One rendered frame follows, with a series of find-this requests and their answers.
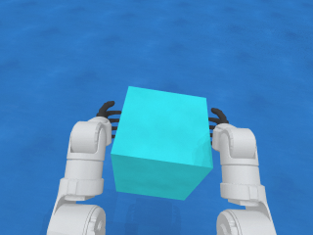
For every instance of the right robot upper arm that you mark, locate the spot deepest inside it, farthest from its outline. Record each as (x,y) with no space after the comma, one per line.
(243,222)

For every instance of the robot left forearm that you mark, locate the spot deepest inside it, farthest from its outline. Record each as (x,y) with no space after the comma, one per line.
(85,160)

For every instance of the left robot upper arm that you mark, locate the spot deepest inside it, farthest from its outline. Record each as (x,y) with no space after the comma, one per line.
(78,219)

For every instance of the robot right forearm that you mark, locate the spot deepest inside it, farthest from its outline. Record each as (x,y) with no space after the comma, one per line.
(240,172)

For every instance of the left robot hand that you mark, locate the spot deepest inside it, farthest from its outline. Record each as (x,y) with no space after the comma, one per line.
(104,113)

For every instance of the right robot hand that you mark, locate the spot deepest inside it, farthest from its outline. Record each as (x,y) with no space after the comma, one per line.
(222,119)

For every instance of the carton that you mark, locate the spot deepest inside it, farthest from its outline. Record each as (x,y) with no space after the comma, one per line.
(162,144)

